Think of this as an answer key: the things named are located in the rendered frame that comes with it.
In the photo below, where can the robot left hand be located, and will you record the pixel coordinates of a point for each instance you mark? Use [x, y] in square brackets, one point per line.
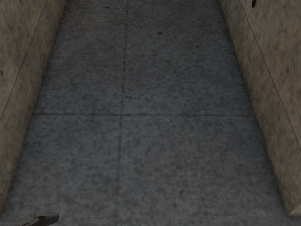
[39, 219]

